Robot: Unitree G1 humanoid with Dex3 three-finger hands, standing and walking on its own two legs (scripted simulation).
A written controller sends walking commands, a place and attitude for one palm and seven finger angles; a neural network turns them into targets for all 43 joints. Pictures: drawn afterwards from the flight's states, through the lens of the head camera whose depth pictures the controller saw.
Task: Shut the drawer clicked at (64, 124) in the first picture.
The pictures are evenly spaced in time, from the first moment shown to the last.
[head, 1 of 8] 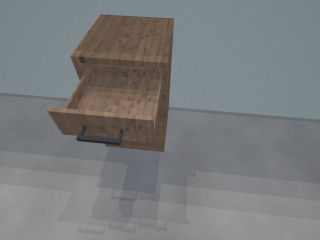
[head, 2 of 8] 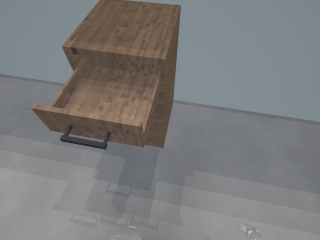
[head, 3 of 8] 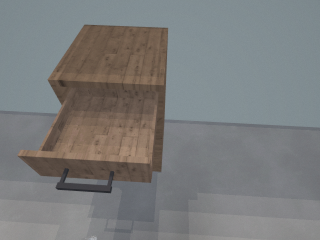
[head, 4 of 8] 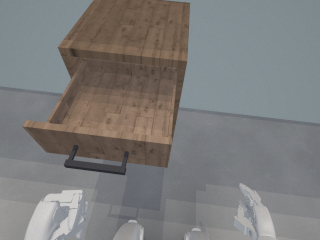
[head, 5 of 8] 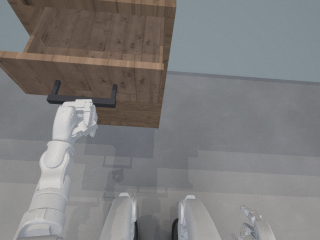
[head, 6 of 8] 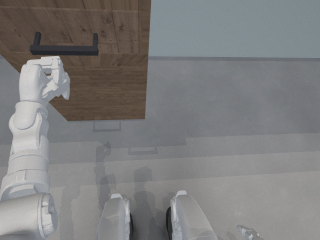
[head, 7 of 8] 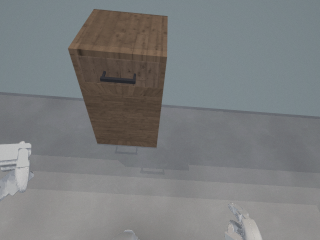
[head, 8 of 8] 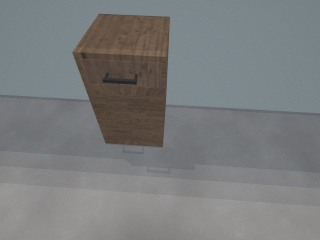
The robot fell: no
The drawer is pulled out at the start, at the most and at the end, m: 0.30 0.30 0.00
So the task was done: yes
